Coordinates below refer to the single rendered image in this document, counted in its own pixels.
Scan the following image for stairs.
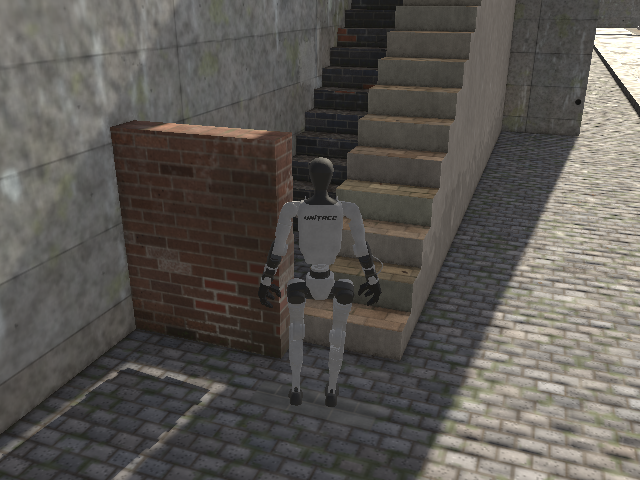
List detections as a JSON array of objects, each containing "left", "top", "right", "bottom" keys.
[{"left": 302, "top": 0, "right": 516, "bottom": 361}]

